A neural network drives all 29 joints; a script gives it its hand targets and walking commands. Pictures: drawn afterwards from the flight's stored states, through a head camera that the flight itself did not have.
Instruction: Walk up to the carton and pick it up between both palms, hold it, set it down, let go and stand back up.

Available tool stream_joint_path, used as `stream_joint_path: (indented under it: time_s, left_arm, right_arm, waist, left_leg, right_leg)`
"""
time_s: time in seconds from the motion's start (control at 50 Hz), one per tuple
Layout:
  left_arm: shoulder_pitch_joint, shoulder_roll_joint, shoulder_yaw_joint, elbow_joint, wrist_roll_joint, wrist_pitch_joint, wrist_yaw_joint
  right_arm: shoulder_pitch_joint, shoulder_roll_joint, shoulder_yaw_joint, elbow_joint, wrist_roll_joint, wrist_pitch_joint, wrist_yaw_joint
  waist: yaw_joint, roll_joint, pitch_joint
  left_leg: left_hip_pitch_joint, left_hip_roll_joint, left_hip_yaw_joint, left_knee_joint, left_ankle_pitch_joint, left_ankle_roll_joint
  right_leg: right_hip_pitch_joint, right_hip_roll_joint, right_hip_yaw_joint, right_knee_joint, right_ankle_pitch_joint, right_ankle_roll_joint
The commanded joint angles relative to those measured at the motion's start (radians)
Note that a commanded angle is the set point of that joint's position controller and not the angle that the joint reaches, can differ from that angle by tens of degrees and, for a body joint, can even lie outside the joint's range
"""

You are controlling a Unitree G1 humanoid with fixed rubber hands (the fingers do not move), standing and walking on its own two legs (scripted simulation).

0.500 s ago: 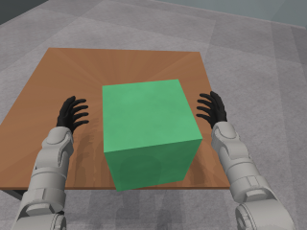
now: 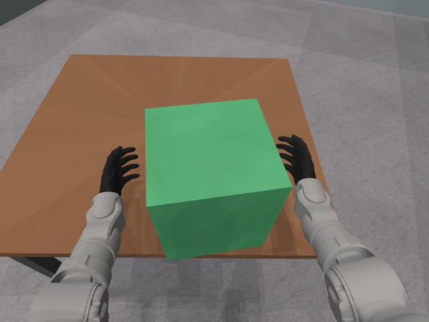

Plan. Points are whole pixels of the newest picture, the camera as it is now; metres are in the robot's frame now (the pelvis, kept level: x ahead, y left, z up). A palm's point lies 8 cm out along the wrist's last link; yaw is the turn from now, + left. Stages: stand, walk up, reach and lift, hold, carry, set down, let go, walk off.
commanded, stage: reach and lift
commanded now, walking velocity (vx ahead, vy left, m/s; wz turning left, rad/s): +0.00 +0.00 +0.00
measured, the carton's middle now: (209, 184) +0.39 +0.04 +0.02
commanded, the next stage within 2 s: none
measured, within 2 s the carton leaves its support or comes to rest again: neither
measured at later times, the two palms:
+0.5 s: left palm (129, 185) +0.37 +0.20 +0.02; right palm (285, 175) +0.41 -0.11 +0.04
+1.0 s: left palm (135, 186) +0.37 +0.19 +0.02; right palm (287, 183) +0.39 -0.11 +0.04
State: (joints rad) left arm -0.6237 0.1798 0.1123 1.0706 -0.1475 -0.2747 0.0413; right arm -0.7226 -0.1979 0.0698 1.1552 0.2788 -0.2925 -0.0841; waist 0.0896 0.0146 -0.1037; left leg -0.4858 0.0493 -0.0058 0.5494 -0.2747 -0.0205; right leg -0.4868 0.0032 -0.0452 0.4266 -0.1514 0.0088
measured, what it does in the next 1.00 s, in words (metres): stands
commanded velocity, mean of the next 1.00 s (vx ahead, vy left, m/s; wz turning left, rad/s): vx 0.00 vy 0.00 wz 0.00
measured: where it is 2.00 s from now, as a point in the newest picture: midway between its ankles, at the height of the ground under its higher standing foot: outside the picture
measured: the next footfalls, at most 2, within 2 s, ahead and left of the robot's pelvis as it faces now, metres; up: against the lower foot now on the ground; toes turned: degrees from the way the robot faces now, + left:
none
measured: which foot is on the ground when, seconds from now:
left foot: down 0.00-1.00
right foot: down 0.00-1.00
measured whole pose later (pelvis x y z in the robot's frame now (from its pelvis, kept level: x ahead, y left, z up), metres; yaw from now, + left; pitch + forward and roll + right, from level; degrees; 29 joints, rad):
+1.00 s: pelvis +0.01 +0.00 +0.01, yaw +1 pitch +8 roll -1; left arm -0.59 0.00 0.43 1.06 0.17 -0.40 0.07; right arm -0.59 0.08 -0.33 0.96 -0.31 -0.34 -0.08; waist 0.03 0.02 -0.03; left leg -0.31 0.03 0.00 0.39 -0.22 -0.01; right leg -0.32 -0.01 -0.04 0.28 -0.11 0.02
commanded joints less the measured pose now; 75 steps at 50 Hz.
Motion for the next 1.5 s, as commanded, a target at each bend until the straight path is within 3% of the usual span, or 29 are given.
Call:
stream_joint_path:
  time_s: [0.0,0.1,0.18,0.34,0.4,0.48,0.52,0.56,0.6,0.72,0.8,1.0,1.48]
  left_arm:
    - [-0.406,0.135,-0.016,-0.125,-0.039,-0.058,0.005]
    - [-0.466,0.106,-0.063,-0.06,-0.079,-0.094,0.009]
    - [-0.494,0.064,-0.064,-0.002,-0.07,-0.13,0.007]
    - [-0.486,0.006,0.064,0.014,0.075,-0.143,0.016]
    - [-0.497,-0.052,0.079,0.004,0.111,-0.148,-0.003]
    - [-0.534,-0.224,0.078,0.02,0.197,-0.166,-0.06]
    - [-0.57,-0.467,0.021,0.061,0.267,-0.181,-0.122]
    - [-0.578,-0.639,-0.061,0.108,0.284,-0.205,-0.163]
    - [-0.584,-0.672,-0.083,0.112,0.292,-0.223,-0.165]
    - [-0.506,-0.629,0.007,0.109,0.388,-0.189,-0.171]
    - [-0.475,-0.649,0.015,0.053,0.408,-0.158,-0.165]
    - [-0.384,-0.709,-0.029,-0.068,0.432,-0.13,-0.149]
    - [-0.324,-0.73,-0.03,-0.176,0.474,-0.042,-0.137]
  right_arm:
    - [-0.398,-0.099,0.009,-0.153,0.022,-0.019,0.01]
    - [-0.427,-0.048,-0.003,-0.139,-0.001,0.007,0.016]
    - [-0.445,0.013,-0.03,-0.109,-0.049,0.007,0.006]
    - [-0.463,0.123,-0.135,-0.096,-0.197,-0.039,-0.057]
    - [-0.451,0.213,-0.148,-0.104,-0.245,-0.035,-0.057]
    - [-0.434,0.438,-0.172,-0.111,-0.38,-0.041,-0.011]
    - [-0.436,0.714,-0.149,-0.103,-0.502,-0.053,0.048]
    - [-0.411,0.876,-0.105,-0.121,-0.563,-0.063,0.099]
    - [-0.374,0.898,-0.092,-0.122,-0.589,-0.061,0.119]
    - [-0.29,0.864,-0.118,-0.125,-0.676,-0.049,0.147]
    - [-0.267,0.867,-0.119,-0.148,-0.695,-0.05,0.15]
    - [-0.218,0.883,-0.042,-0.162,-0.666,-0.102,0.137]
    - [-0.199,0.833,-0.06,-0.176,-0.638,-0.144,0.11]
  waist:
    - [0.004,0.001,-0.607]
    - [-0.007,0.017,-0.605]
    - [-0.018,0.022,-0.609]
    - [-0.026,-0.01,-0.642]
    - [-0.033,-0.015,-0.627]
    - [-0.043,-0.014,-0.584]
    - [-0.057,0.001,-0.54]
    - [-0.074,0.049,-0.546]
    - [-0.078,0.067,-0.513]
    - [-0.038,0.044,-0.343]
    - [-0.032,0.026,-0.349]
    - [-0.03,0.023,-0.394]
    - [-0.029,0.037,-0.33]
  left_leg:
    - [0.146,-0.057,0.052,-0.016,0.529,-0.067]
    - [0.108,-0.054,0.044,-0.007,0.425,-0.061]
    - [0.07,-0.056,0.04,0.011,0.398,-0.058]
    - [-0.008,-0.068,0.056,0.016,0.434,-0.052]
    - [-0.024,-0.073,0.059,-0.009,0.421,-0.045]
    - [-0.001,-0.079,0.065,-0.062,0.384,-0.037]
    - [0.023,-0.081,0.063,-0.094,0.361,-0.036]
    - [0.048,-0.081,0.056,-0.103,0.366,-0.05]
    - [0.049,-0.079,0.052,-0.125,0.354,-0.057]
    - [0.057,-0.069,0.07,-0.203,0.291,-0.041]
    - [0.092,-0.065,0.082,-0.214,0.329,-0.038]
    - [0.174,-0.062,0.082,-0.18,0.554,-0.054]
    - [0.245,-0.06,0.097,-0.208,0.543,-0.06]
  right_leg:
    - [0.321,0.044,0.023,0.024,0.18,-0.018]
    - [0.232,0.028,0.027,0.027,0.048,-0.029]
    - [0.208,0.017,0.029,0.043,0.023,-0.03]
    - [0.353,0.013,0.037,0.08,0.188,-0.008]
    - [0.409,0.004,0.043,0.072,0.228,-0.002]
    - [0.458,-0.009,0.034,0.034,0.216,0.0]
    - [0.494,-0.014,0.02,0.006,0.227,-0.003]
    - [0.525,-0.012,0.02,-0.007,0.271,-0.023]
    - [0.531,-0.011,0.022,-0.02,0.272,-0.035]
    - [0.543,-0.014,0.008,-0.07,0.156,-0.032]
    - [0.552,-0.005,0.002,-0.088,0.162,-0.029]
    - [0.633,0.015,-0.004,-0.082,0.41,-0.021]
    - [0.637,0.017,-0.02,-0.144,0.359,-0.026]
